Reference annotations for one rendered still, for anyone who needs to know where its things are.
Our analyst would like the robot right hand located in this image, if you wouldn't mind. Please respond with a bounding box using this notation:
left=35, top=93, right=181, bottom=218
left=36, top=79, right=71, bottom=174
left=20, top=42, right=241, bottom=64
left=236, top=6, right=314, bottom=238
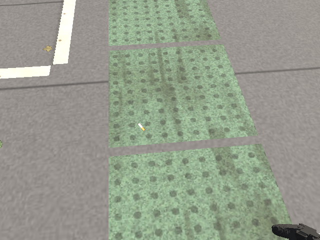
left=271, top=223, right=320, bottom=240

